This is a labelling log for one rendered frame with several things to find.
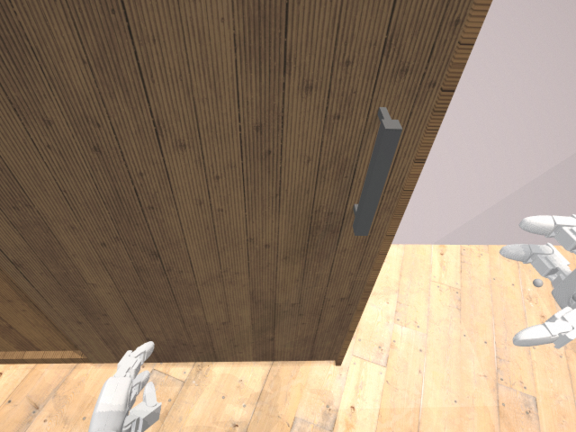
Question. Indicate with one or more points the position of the robot left hand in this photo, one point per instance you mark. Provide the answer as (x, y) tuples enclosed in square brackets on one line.
[(119, 393)]

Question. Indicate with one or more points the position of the handle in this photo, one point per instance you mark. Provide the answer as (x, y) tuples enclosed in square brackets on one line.
[(383, 152)]

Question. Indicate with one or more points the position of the robot right hand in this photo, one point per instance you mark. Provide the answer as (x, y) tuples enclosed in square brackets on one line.
[(560, 329)]

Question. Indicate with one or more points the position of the wardrobe door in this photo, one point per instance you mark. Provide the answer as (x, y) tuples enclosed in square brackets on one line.
[(24, 326), (185, 171)]

